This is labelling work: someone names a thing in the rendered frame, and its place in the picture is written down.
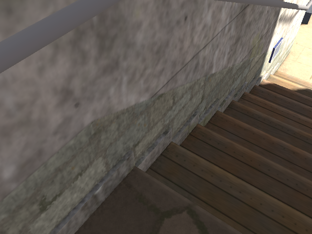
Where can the stairs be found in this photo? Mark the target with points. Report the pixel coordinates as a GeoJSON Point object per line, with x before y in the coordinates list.
{"type": "Point", "coordinates": [251, 165]}

